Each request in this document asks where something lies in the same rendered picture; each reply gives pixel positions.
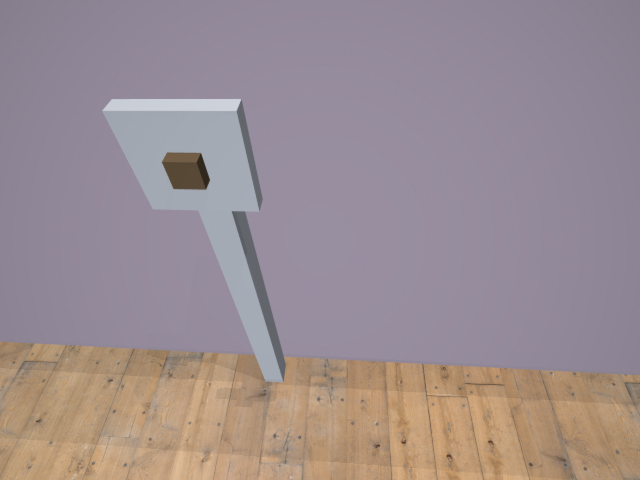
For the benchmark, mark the panel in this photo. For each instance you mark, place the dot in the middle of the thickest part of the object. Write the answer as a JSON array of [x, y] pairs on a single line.
[[148, 129]]

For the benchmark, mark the button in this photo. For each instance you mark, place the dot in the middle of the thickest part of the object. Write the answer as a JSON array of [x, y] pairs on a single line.
[[186, 170]]

